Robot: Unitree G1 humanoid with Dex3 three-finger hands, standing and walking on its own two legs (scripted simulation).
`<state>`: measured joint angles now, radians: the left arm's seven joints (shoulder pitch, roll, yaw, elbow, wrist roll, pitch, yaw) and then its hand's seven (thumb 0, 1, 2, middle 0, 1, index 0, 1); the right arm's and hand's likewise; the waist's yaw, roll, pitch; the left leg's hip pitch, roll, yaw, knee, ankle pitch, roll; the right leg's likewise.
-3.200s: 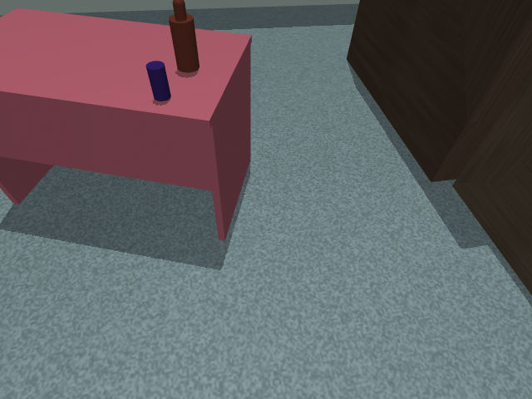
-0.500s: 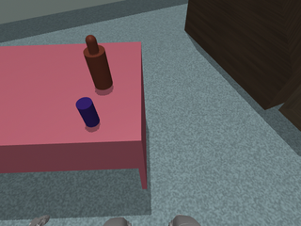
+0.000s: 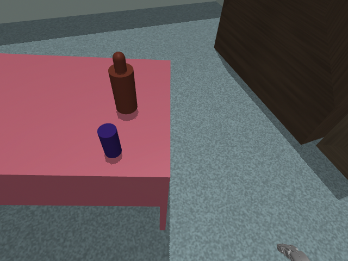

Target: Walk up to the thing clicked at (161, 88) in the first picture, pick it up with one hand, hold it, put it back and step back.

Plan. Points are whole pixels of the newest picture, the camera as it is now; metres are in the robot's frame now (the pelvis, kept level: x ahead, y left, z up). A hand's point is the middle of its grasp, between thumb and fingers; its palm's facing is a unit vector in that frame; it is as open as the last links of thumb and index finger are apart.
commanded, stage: walk up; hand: left
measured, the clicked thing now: (110, 141) +0.44 +0.18 -0.05
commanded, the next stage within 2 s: stand in 0.82 s
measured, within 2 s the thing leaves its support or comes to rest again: neither
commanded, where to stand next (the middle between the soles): +0.05 -0.03 m, yaw +0 degrees
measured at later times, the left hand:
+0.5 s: hand out of the picture +0.09 +0.25 -0.14, palm faces +0.00 -0.95 -0.32, open 7.4 cm
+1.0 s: hand out of the picture +0.09 +0.25 -0.14, palm faces -0.01 -0.95 -0.33, open 7.4 cm
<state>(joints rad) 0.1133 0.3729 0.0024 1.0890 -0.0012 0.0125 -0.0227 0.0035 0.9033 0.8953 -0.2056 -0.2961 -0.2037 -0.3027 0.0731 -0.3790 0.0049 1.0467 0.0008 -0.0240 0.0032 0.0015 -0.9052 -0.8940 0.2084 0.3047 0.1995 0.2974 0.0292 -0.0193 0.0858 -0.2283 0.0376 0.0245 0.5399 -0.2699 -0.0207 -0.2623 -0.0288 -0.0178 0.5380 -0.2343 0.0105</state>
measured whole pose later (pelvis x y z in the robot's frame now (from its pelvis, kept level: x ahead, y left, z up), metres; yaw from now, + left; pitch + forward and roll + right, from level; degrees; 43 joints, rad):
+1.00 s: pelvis +0.01 +0.00 +0.01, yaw +0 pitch -2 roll +0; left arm 0.08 0.34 0.01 1.15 0.01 0.00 -0.01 0.00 0.90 0.90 -0.21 -0.30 -0.20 -0.30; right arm 0.09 -0.35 0.00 1.15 -0.02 -0.01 0.01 0.00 -0.91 -0.89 0.21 0.30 0.20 0.30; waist 0.00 0.00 0.05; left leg -0.12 0.03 0.02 0.33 -0.18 -0.02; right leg -0.15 -0.03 -0.03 0.33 -0.15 0.02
